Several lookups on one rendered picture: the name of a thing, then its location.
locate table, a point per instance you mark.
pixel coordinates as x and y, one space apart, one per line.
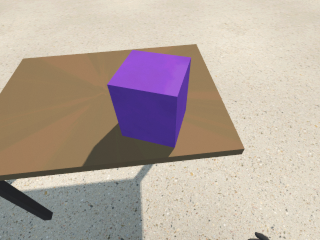
57 117

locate carton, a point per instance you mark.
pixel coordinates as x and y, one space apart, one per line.
149 95

